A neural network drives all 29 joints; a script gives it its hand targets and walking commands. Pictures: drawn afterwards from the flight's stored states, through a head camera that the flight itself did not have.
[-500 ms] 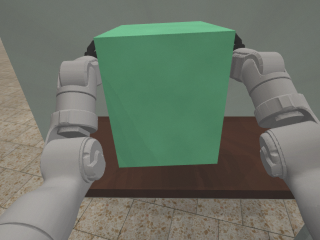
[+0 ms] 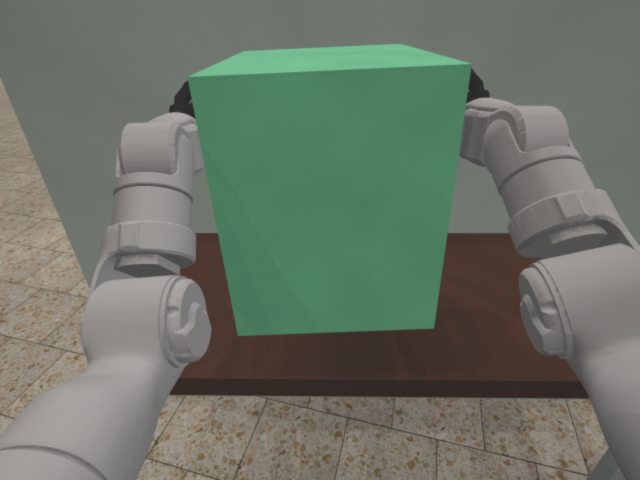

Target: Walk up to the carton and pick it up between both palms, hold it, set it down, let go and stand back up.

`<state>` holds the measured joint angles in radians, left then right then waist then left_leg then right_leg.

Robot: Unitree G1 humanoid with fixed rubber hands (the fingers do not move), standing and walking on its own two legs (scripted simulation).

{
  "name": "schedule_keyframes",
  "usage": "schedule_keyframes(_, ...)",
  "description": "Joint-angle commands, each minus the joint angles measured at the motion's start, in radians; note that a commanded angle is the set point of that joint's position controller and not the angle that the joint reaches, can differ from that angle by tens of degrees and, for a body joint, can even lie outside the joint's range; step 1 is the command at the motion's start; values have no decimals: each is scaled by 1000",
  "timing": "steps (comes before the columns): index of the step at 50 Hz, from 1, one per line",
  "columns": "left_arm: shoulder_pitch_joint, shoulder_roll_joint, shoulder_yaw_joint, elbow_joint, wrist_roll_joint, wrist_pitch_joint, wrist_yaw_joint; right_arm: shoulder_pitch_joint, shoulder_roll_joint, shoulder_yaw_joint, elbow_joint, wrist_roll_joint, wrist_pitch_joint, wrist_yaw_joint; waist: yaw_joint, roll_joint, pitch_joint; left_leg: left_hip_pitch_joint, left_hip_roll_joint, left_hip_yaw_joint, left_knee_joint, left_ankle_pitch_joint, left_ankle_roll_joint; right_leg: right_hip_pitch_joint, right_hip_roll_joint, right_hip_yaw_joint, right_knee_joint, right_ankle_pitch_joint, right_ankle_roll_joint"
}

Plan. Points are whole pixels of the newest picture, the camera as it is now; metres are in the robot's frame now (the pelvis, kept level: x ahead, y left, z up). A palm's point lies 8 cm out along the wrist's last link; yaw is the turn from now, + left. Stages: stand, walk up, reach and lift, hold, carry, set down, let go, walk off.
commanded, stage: hold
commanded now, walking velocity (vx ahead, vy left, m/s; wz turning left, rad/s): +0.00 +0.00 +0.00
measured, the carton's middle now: (328, 174) +0.40 -0.01 +0.27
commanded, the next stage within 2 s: none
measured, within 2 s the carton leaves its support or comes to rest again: neither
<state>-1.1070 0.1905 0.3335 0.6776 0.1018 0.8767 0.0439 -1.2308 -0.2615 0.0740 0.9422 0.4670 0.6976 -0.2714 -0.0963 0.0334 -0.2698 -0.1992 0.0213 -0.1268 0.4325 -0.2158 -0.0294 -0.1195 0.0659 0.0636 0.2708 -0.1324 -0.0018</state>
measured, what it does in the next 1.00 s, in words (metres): stands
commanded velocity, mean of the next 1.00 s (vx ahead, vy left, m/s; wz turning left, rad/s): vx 0.00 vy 0.00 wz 0.00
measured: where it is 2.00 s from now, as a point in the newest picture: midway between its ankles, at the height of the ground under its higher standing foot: outside the picture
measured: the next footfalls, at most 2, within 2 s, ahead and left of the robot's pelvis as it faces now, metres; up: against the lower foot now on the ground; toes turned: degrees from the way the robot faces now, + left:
none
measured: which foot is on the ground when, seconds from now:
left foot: down 0.00-1.00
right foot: down 0.00-1.00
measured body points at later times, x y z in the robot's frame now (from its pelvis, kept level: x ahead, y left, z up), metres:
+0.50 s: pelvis +0.00 +0.00 +0.00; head -0.11 +0.01 +0.44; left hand +0.39 +0.15 +0.34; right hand +0.37 -0.17 +0.35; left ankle +0.01 +0.13 -0.75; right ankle +0.01 -0.12 -0.75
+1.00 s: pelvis +0.00 +0.00 +0.00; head -0.11 +0.01 +0.44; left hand +0.39 +0.15 +0.34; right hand +0.37 -0.17 +0.35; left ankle +0.01 +0.13 -0.75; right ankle +0.01 -0.12 -0.75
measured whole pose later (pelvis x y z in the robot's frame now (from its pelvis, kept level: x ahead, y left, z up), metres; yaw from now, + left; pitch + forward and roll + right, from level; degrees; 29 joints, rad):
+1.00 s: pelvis +0.00 +0.00 +0.00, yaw +0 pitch -1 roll -2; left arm -1.11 0.19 0.33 0.69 0.10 0.87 0.04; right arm -1.24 -0.26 0.07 0.95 0.46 0.70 -0.27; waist -0.09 0.03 -0.27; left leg -0.20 0.02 -0.13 0.43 -0.21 -0.03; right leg -0.12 0.07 0.07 0.27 -0.13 0.00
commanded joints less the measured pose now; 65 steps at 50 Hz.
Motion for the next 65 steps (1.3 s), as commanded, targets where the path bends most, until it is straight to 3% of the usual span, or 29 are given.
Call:
schedule_keyframes(1,-893,-622,-254,-226,-179,-105,-146,-828,681,87,-357,189,-11,159,-3,30,-273,27,-41,39,-75,198,-19,135,15,4,-13,200,22)
schedule_keyframes(58,-894,-626,-256,-207,-183,-109,-148,-834,675,75,-352,182,-14,157,-13,34,-272,27,-40,38,-75,189,-19,126,13,5,-17,193,21)
schedule_keyframes(65,-894,-623,-249,-201,-178,-109,-147,-845,679,80,-358,185,-15,159,-3,34,-271,23,-41,39,-74,186,-18,124,13,5,-17,186,20)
